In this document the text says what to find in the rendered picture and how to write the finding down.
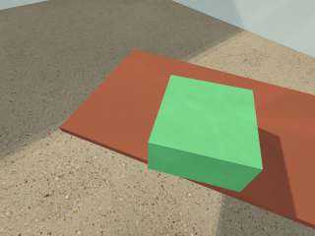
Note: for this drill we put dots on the table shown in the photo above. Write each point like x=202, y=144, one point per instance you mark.
x=120, y=115

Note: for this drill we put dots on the carton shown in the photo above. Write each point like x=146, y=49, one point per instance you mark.
x=206, y=132

